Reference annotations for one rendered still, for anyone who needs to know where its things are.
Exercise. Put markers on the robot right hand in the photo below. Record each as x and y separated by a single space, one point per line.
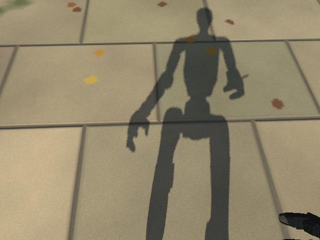
309 222

